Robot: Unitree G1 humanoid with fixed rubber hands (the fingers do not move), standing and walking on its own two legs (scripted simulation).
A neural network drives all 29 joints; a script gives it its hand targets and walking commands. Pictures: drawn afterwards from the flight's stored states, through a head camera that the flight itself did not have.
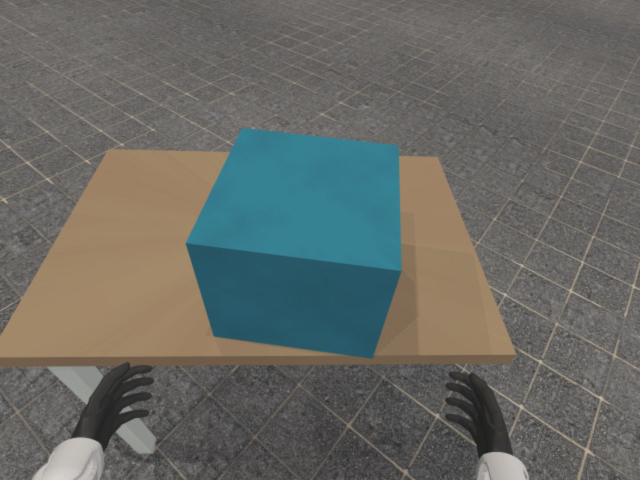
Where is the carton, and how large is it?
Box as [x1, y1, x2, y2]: [186, 128, 401, 358]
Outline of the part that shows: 242,128 186,241 187,249 213,335 372,358 401,270 398,145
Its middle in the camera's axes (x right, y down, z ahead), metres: -0.02 +0.00 +0.64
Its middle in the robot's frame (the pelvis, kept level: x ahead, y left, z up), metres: +0.47 +0.03 +0.00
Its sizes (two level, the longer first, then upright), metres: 0.266 0.263 0.229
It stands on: a table, 0.66 m high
